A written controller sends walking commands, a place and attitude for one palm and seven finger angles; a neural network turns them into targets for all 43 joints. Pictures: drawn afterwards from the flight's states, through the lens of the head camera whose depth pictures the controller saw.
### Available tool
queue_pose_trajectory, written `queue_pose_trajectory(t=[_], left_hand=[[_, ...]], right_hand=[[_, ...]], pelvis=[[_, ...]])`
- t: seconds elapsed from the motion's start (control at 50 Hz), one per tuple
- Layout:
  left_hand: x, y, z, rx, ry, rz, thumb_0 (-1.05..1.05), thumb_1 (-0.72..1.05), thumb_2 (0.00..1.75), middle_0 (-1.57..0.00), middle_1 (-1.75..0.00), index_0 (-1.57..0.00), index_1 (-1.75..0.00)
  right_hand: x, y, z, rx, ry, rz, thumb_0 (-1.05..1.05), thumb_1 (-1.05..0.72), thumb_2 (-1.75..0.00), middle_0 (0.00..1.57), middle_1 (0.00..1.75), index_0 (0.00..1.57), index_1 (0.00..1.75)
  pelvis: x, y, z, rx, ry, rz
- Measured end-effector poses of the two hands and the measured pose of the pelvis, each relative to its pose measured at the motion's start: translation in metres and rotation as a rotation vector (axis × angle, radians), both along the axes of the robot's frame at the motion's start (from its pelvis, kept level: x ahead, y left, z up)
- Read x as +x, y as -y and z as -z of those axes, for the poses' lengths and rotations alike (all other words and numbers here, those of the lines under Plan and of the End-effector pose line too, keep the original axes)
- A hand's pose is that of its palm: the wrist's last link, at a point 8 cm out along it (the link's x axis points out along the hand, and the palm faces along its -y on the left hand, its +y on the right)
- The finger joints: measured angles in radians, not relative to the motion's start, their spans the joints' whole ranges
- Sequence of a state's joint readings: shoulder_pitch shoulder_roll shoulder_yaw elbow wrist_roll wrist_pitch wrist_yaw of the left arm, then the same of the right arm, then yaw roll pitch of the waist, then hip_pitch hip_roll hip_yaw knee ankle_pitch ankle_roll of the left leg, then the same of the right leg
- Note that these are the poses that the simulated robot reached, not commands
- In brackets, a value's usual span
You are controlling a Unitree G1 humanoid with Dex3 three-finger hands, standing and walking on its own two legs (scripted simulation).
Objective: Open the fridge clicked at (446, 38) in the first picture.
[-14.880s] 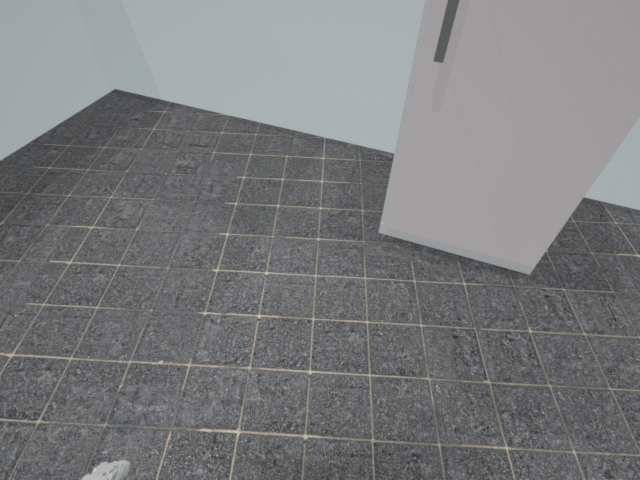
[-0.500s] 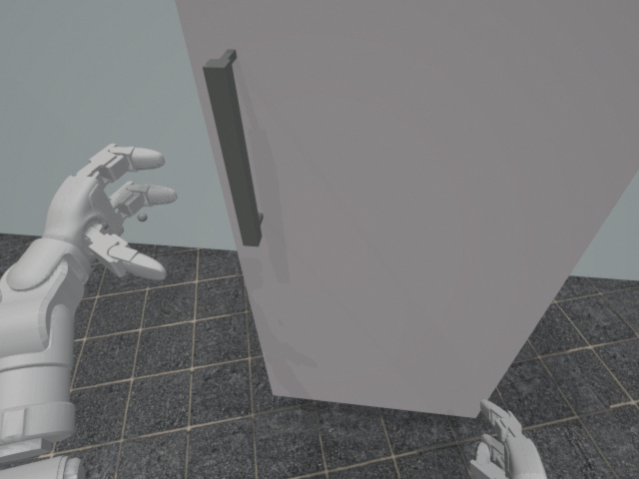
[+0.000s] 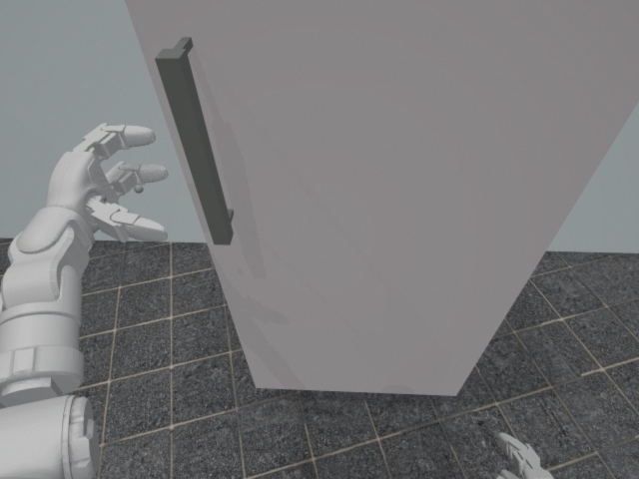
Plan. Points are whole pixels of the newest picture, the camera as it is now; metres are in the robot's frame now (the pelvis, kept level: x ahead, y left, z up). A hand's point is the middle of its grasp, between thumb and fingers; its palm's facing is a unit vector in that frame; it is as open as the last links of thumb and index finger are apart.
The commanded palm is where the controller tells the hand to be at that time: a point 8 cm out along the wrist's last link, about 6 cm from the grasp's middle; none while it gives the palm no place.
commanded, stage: move the hooked fingers beside the handle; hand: left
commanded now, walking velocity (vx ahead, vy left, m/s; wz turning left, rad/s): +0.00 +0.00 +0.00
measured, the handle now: (207, 155) +0.47 +0.17 +0.18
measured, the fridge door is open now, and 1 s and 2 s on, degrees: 0 0 0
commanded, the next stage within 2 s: feel for the door with the fingertips in 1.28 s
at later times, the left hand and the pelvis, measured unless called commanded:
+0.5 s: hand (158, 167) +0.43 +0.22 +0.19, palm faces +0.01 -1.00 -0.01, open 14.0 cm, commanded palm +0.40 +0.28 +0.19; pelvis +0.02 +0.00 +0.00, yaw +0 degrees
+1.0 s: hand (151, 175) +0.41 +0.22 +0.20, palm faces +0.01 -1.00 -0.01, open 14.0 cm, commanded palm +0.39 +0.27 +0.19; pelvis +0.01 +0.00 +0.00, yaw +0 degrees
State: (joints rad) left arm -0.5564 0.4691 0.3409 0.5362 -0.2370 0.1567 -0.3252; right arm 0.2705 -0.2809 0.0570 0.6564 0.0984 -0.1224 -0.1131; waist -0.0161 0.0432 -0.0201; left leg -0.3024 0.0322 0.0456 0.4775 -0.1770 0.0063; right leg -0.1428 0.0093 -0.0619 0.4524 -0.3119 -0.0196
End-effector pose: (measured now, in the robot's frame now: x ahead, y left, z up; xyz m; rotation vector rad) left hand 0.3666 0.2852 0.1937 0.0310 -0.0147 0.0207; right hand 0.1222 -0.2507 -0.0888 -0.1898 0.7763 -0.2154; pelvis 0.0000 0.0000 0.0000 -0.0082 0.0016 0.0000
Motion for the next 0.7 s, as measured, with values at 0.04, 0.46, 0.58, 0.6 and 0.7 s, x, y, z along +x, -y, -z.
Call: queue_pose_trajectory(t=[0.04, 0.46, 0.58, 0.6, 0.7], left_hand=[[0.005, 0.002, -0.002, -0.001, 0.014, 0.003, -0.01, -0.5, 0.3, -0.3, -1.2, -0.3, -1.2], [0.037, 0.01, -0.001, -0.025, 0.013, 0.014, -0.01, -0.5, 0.3, -0.3, -1.2, -0.3, -1.2], [0.043, 0.01, 0.002, -0.018, -0.016, 0.002, -0.01, -0.5, 0.3, -0.31, -1.21, -0.31, -1.21], [0.042, 0.01, 0.002, -0.014, -0.011, -0.001, -0.01, -0.5, 0.3, -0.32, -1.21, -0.31, -1.21], [0.034, 0.008, 0.003, -0.021, 0.007, -0.004, -0.01, -0.5, 0.3, -0.31, -1.2, -0.31, -1.21]], right_hand=[[0.0, 0.0, 0.001, 0.003, -0.005, 0.005, 0.02, -0.91, -0.9, 0.2, 0.3, 0.2, 0.3], [0.015, 0.004, 0.004, 0.004, -0.046, 0.014, 0.01, -0.91, -0.9, 0.2, 0.3, 0.2, 0.3], [0.009, 0.005, 0.007, 0.012, -0.066, 0.031, 0.01, -0.91, -0.9, 0.2, 0.3, 0.2, 0.3], [0.007, 0.006, 0.008, 0.013, -0.07, 0.033, 0.01, -0.91, -0.9, 0.2, 0.3, 0.2, 0.3], [0.0, 0.006, 0.01, 0.019, -0.086, 0.044, 0.01, -0.91, -0.9, 0.2, 0.3, 0.2, 0.3]], pelvis=[[0.003, 0.0, 0.0, 0.002, -0.004, 0.003], [0.019, 0.002, 0.002, 0.006, -0.037, 0.006], [0.019, 0.001, 0.002, 0.006, -0.047, 0.011], [0.019, 0.001, 0.002, 0.007, -0.047, 0.013], [0.02, 0.001, 0.002, 0.008, -0.04, 0.017]])
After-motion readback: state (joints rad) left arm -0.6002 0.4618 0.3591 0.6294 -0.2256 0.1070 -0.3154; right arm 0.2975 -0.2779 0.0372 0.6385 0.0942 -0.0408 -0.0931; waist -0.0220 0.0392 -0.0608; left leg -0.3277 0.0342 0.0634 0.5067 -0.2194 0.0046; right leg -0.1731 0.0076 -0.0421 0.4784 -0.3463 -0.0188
